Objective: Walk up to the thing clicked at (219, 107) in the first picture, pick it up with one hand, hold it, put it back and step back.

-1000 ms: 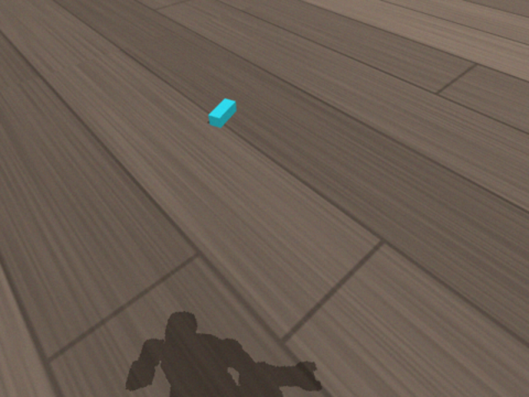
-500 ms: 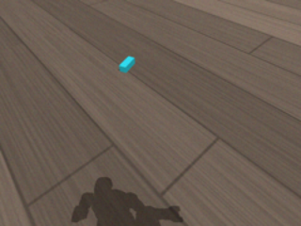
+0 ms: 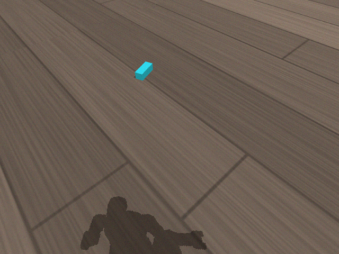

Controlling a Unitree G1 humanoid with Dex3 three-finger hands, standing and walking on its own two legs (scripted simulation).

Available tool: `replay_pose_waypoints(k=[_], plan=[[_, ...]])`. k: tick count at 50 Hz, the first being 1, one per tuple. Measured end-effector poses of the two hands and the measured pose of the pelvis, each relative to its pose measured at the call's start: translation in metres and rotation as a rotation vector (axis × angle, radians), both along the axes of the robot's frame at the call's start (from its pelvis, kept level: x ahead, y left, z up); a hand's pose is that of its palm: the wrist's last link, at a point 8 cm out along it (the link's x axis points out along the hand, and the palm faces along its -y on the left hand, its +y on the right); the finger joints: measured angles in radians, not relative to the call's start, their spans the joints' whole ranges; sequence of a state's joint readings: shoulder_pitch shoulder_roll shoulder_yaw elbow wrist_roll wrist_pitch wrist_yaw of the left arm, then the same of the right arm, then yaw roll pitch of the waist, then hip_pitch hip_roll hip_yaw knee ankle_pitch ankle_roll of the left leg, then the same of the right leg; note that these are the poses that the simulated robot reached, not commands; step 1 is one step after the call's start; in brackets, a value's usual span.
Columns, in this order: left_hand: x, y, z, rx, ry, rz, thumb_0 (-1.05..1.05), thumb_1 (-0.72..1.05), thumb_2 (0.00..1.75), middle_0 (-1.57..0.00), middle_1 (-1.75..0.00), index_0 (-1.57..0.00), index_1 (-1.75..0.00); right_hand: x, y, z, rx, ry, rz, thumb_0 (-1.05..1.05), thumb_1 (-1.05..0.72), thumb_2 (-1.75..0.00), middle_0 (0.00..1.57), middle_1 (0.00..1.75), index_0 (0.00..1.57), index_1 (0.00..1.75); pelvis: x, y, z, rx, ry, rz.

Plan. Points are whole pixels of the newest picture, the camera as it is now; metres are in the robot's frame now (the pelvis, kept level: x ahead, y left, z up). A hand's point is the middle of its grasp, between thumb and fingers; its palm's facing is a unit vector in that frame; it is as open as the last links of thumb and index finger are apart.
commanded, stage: stand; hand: left
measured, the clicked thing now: (144, 70) +1.83 +0.28 -0.75
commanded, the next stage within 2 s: walk up in 0.12 s
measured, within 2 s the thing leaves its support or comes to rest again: neither
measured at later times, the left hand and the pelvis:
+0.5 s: hand out of the picture +0.12 +0.39 -0.18, palm faces +0.27 -0.90 -0.35, open 7.4 cm; pelvis +0.09 +0.06 -0.04, yaw +16 degrees
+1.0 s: hand (64, 203) +0.28 +0.34 -0.15, palm faces +0.53 -0.76 -0.38, open 7.4 cm; pelvis +0.36 +0.04 -0.03, yaw +32 degrees
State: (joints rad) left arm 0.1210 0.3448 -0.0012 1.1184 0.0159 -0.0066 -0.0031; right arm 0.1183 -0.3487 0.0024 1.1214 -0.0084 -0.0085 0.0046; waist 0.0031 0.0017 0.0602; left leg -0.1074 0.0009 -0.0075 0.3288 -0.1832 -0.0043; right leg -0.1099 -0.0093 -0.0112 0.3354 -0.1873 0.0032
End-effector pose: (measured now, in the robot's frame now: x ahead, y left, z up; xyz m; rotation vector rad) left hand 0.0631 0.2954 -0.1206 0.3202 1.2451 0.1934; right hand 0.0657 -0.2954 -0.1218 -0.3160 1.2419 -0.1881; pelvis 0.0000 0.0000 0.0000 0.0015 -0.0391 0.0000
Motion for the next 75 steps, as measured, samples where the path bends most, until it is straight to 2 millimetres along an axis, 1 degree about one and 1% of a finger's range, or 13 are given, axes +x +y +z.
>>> replay_pose_waypoints(k=[7, 11, 14, 19, 24, 30, 36, 42, 48, 56, 63, 68, 75], plan=[[0.004, 0.0, 0.001, -0.008, -0.011, 0.007, 0.01, 0.9, 0.9, -0.2, -0.3, -0.2, -0.3, 0.005, 0.0, 0.001, 0.007, -0.01, 0.001, 0.0, -0.9, -0.9, 0.21, 0.3, 0.21, 0.3, 0.002, 0.0, 0.0, -0.003, 0.005, 0.012], [0.01, 0.016, 0.007, -0.026, -0.15, 0.078, 0.01, 0.9, 0.9, -0.21, -0.3, -0.2, -0.3, 0.018, -0.006, 0.008, -0.014, 0.036, 0.099, 0.0, -0.9, -0.89, 0.21, 0.3, 0.21, 0.3, 0.009, 0.0, -0.003, -0.008, 0.023, 0.119], [0.004, 0.037, 0.013, -0.012, -0.21, 0.146, 0.01, 0.9, 0.9, -0.21, -0.3, -0.2, -0.3, 0.048, -0.009, 0.021, -0.048, 0.052, 0.174, 0.01, -0.9, -0.89, 0.21, 0.3, 0.21, 0.3, 0.018, 0.006, -0.002, 0.001, 0.02, 0.17], [-0.001, 0.083, 0.005, 0.012, -0.201, 0.224, 0.01, 0.9, 0.9, -0.21, -0.3, -0.2, -0.3, 0.12, -0.002, 0.047, -0.122, -0.043, 0.256, 0.01, -0.9, -0.89, 0.21, 0.3, 0.21, 0.3, 0.05, 0.03, -0.009, 0.002, 0.002, 0.239], [0.023, 0.128, -0.024, 0.038, -0.19, 0.263, 0.01, 0.9, 0.9, -0.2, -0.3, -0.2, -0.3, 0.18, 0.009, 0.046, -0.238, -0.197, 0.277, 0.0, -0.9, -0.9, 0.21, 0.3, 0.21, 0.3, 0.086, 0.062, -0.042, 0.025, -0.019, 0.275], [0.072, 0.119, -0.01, -0.04, -0.23, 0.244, 0.01, 0.91, 0.9, -0.2, -0.3, -0.19, -0.3, 0.213, 0.044, 0.053, -0.192, -0.158, 0.324, 0.0, -0.9, -0.9, 0.21, 0.3, 0.21, 0.3, 0.126, 0.068, -0.019, 0.032, -0.017, 0.318], [0.091, 0.11, 0.0, -0.061, -0.174, 0.32, 0.01, 0.9, 0.9, -0.2, -0.3, -0.2, -0.3, 0.268, 0.065, 0.049, -0.138, -0.13, 0.407, 0.0, -0.9, -0.89, 0.21, 0.3, 0.21, 0.31, 0.18, 0.067, -0.007, 0.016, 0.003, 0.393], [0.122, 0.105, 0.007, -0.006, -0.136, 0.428, 0.01, 0.9, 0.9, -0.2, -0.3, -0.2, -0.3, 0.35, 0.06, 0.032, -0.124, -0.088, 0.492, 0.01, -0.89, -0.89, 0.22, 0.3, 0.21, 0.31, 0.254, 0.054, -0.012, 0.026, 0.026, 0.456], [0.176, 0.085, 0.009, 0.1, -0.185, 0.514, 0.01, 0.9, 0.9, -0.2, -0.3, -0.2, -0.3, 0.473, 0.044, -0.003, -0.166, -0.063, 0.587, 0.01, -0.89, -0.89, 0.21, 0.3, 0.21, 0.31, 0.334, 0.035, -0.036, -0.009, 0.03, 0.531], [0.19, 0.031, 0.013, 0.051, -0.091, 0.684, 0.01, 0.9, 0.9, -0.2, -0.3, -0.2, -0.3, 0.63, 0.124, 0.02, -0.074, -0.163, 0.78, 0.01, -0.9, -0.89, 0.21, 0.3, 0.21, 0.3, 0.421, 0.041, -0.013, -0.021, 0.028, 0.64], [0.215, 0.013, -0.026, -0.028, 0.01, 0.78, 0.01, 0.9, 0.9, -0.2, -0.3, -0.2, -0.3, 0.741, 0.195, 0.031, -0.077, -0.269, 0.906, 0.0, -0.9, -0.89, 0.21, 0.3, 0.21, 0.3, 0.5, 0.062, -0.031, -0.026, 0.015, 0.702], [0.277, 0.018, -0.05, -0.075, 0.018, 0.751, 0.01, 0.9, 0.9, -0.2, -0.3, -0.2, -0.3, 0.788, 0.199, 0.033, -0.114, -0.333, 0.854, 0.0, -0.9, -0.89, 0.21, 0.3, 0.21, 0.3, 0.547, 0.074, -0.043, 0.012, 0.005, 0.729], [0.387, 0.053, -0.037, -0.039, -0.142, 0.709, 0.01, 0.9, 0.9, -0.2, -0.3, -0.2, -0.3, 0.828, 0.162, 0.044, -0.178, -0.24, 0.859, 0.0, -0.9, -0.89, 0.21, 0.3, 0.21, 0.31, 0.618, 0.07, -0.032, 0.021, 0.004, 0.773]])
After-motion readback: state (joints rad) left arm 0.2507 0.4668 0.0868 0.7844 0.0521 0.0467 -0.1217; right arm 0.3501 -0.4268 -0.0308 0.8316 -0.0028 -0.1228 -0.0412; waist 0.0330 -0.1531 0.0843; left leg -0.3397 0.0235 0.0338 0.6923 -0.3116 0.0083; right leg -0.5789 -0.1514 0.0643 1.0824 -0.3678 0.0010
